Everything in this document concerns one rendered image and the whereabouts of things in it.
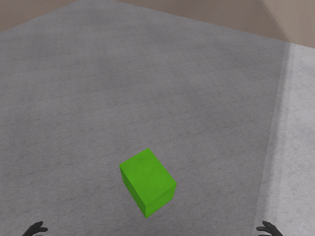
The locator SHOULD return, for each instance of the carton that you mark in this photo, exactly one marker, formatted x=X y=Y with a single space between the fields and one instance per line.
x=148 y=182

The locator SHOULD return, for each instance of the left robot hand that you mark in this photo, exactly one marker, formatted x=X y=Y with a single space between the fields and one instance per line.
x=35 y=228

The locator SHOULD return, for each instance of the right robot hand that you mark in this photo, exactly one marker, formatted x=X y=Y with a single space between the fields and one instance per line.
x=269 y=228

